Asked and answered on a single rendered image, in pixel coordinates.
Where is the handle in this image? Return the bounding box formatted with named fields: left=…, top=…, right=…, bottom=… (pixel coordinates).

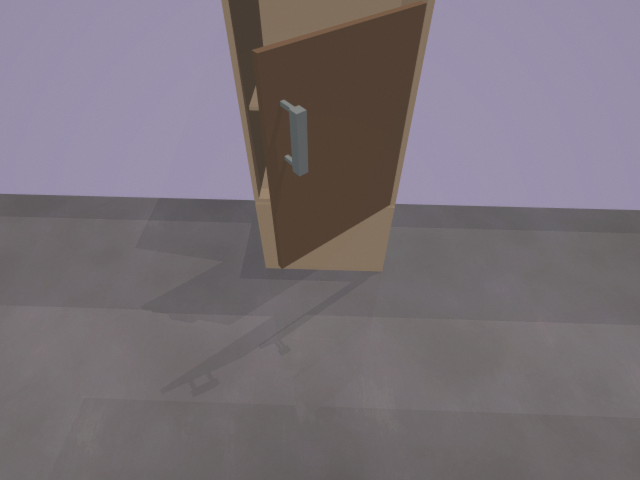
left=280, top=100, right=308, bottom=177

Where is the cupboard door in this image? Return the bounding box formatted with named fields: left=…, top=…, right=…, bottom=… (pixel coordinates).
left=252, top=1, right=427, bottom=269

